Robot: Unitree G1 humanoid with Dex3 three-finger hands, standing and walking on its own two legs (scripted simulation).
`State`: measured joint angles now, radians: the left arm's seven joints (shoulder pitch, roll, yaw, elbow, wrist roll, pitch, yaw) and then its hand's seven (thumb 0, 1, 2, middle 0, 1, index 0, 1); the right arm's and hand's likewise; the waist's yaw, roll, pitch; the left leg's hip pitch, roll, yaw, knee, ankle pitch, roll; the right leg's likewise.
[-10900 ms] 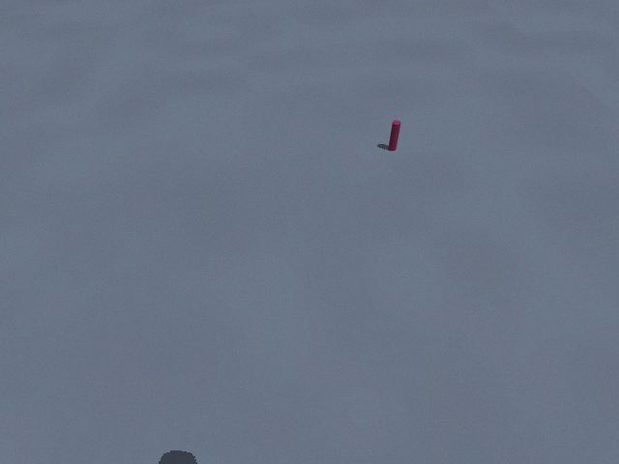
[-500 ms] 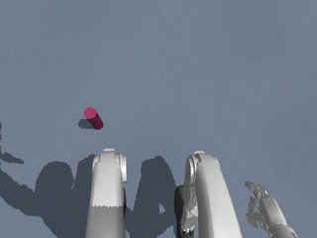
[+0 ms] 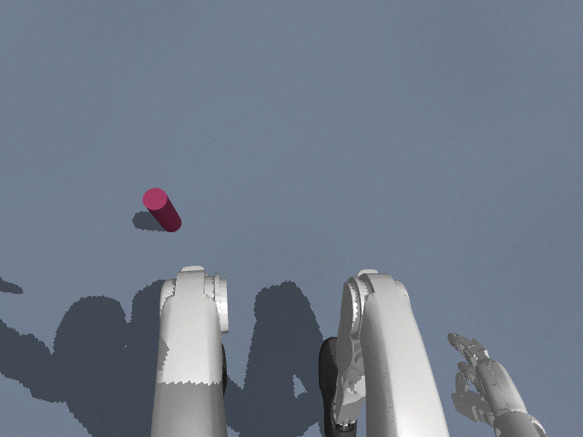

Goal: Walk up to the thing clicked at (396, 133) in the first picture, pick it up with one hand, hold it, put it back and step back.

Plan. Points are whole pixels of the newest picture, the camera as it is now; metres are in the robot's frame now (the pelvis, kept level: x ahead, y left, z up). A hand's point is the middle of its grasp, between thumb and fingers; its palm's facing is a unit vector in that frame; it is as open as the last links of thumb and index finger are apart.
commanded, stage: go down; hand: left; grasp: from the side
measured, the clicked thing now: (164, 212) +0.46 +0.26 -0.31
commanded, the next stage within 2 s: approach in 0.34 s
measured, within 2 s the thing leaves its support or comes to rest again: neither
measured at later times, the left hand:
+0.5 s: hand out of the picture +0.37 +0.44 +0.00, palm faces +0.24 -0.96 -0.10, open 17.4 cm
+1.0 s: hand (78, 220) +0.40 +0.36 -0.19, palm faces +0.14 -0.99 +0.01, open 17.5 cm
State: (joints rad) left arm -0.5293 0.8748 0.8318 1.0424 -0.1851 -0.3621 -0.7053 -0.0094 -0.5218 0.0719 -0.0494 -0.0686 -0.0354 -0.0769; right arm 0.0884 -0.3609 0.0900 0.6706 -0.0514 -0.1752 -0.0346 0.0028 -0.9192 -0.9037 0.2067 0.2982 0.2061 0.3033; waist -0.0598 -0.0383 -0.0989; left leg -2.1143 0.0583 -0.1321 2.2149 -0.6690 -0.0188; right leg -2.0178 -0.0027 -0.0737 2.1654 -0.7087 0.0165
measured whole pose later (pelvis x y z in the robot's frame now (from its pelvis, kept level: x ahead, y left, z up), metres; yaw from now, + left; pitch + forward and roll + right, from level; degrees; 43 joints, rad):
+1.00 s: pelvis -0.01 +0.01 -0.09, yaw -6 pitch +22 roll -11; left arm -0.59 0.88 0.81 1.26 -0.23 -0.75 -0.68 -0.01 -0.57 0.05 -0.08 -0.09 -0.05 -0.11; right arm -0.07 -0.38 0.29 0.63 -0.20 -0.12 0.03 0.00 -0.91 -0.90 0.21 0.30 0.21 0.30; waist -0.17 -0.18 0.15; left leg -2.25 0.06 -0.26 2.54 -0.70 -0.03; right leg -2.12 0.04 -0.15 2.41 -0.70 0.04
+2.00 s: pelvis -0.02 +0.02 -0.12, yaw -10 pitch +11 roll -16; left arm -0.57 0.78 0.52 1.42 -0.13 -1.11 -0.12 -0.01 -0.36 0.13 -0.09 -0.08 -0.07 -0.08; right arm -0.18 -0.38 0.49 0.57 -0.36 0.00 0.14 0.00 -0.90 -0.90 0.21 0.30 0.21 0.30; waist -0.23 -0.27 0.29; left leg -2.22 0.04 -0.39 2.67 -0.69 -0.02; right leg -2.05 0.09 -0.23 2.45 -0.65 0.07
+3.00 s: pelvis -0.02 +0.02 -0.11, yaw -11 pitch +12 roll -17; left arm -0.62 0.83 0.54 1.38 -0.09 -1.07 -0.03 0.04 0.23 1.04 -0.97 -1.14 -1.00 -1.14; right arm -0.18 -0.37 0.51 0.55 -0.36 0.05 0.13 -0.01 -0.88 -0.89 0.21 0.30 0.21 0.30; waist -0.24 -0.28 0.32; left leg -2.22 0.05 -0.41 2.67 -0.71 -0.02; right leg -2.05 0.10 -0.25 2.43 -0.64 0.08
